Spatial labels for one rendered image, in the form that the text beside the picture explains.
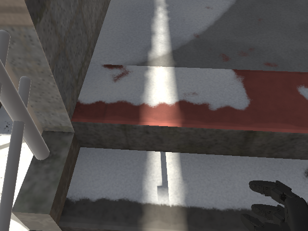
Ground robot right hand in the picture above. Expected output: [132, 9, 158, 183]
[241, 180, 308, 231]

